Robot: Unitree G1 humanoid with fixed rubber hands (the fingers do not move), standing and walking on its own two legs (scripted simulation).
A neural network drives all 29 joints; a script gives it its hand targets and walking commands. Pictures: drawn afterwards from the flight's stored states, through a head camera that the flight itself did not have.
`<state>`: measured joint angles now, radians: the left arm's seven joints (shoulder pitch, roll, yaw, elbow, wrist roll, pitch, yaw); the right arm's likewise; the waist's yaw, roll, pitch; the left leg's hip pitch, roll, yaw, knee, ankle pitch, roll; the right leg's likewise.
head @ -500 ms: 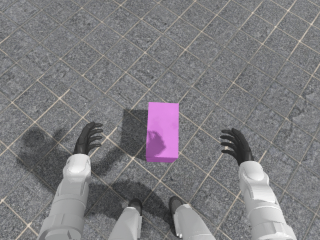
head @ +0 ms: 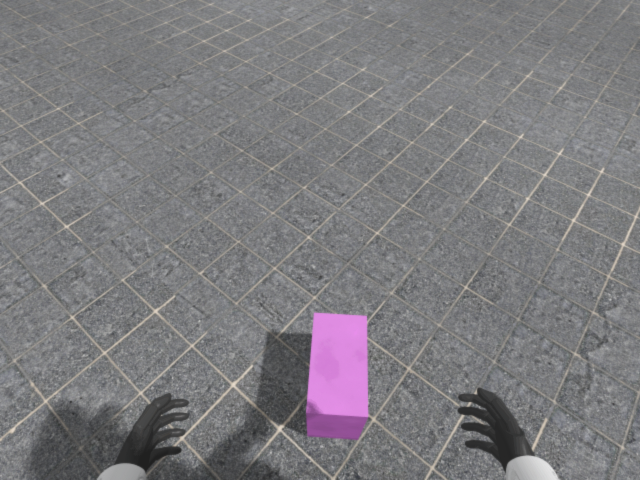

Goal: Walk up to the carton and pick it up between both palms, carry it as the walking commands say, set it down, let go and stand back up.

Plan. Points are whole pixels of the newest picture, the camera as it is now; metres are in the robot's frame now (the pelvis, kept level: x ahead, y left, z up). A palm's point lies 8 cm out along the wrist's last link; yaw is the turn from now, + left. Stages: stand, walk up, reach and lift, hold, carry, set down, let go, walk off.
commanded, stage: let go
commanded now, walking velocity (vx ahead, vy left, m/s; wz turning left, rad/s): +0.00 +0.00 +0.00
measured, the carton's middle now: (336, 377) +0.44 -0.04 -0.64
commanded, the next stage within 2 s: stand in 0.28 s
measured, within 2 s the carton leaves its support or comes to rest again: neither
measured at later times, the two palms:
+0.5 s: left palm out of the picture +0.13 +0.28 -0.09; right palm (555, 467) +0.15 -0.29 -0.09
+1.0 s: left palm out of the picture +0.12 +0.28 -0.10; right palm out of the picture +0.13 -0.30 -0.10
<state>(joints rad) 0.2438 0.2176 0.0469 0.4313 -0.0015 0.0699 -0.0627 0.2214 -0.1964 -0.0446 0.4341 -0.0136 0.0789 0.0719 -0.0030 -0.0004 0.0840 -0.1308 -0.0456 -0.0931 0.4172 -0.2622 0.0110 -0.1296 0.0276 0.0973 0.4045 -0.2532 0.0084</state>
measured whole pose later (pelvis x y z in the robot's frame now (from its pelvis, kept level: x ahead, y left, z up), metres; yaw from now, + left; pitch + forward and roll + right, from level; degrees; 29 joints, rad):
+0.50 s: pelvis +0.00 -0.01 -0.01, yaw +0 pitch +0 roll +0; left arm 0.21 0.32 0.06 0.66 0.04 0.03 0.01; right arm 0.18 -0.32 -0.04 0.66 -0.04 0.04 -0.02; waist 0.01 0.01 0.01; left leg -0.20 -0.03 -0.10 0.53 -0.32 0.00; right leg -0.20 0.05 0.08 0.50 -0.31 -0.01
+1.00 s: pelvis +0.01 -0.01 +0.00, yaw +0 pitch -1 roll +0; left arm 0.17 0.34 0.04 0.83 0.03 0.00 0.03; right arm 0.17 -0.35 -0.02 0.83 -0.03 0.00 -0.03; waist 0.00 0.01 0.01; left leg -0.14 -0.04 -0.10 0.46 -0.30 0.00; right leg -0.14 0.04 0.08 0.45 -0.29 -0.01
